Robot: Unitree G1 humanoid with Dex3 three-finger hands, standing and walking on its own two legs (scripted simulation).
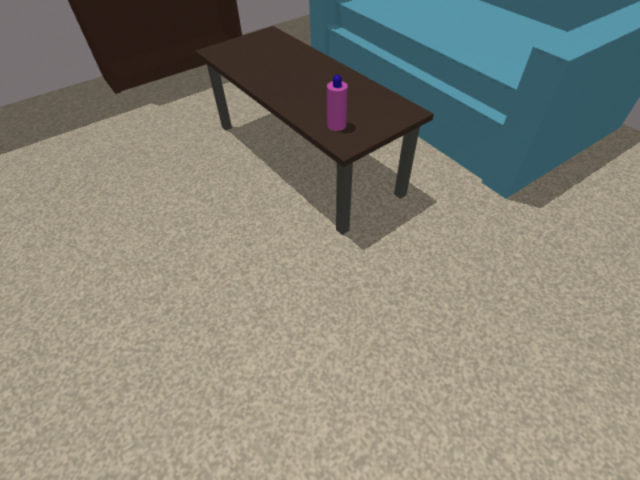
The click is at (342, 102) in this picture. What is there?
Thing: necked bottle
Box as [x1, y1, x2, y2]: [327, 75, 347, 130]
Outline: 335,75 333,77 333,80 327,84 327,126 330,129 339,130 345,127 347,85 341,80 339,75
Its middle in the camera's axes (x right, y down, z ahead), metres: +0.05 -0.50 +1.38
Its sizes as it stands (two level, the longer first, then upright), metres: 0.071 0.071 0.193
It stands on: a support 0.42 m high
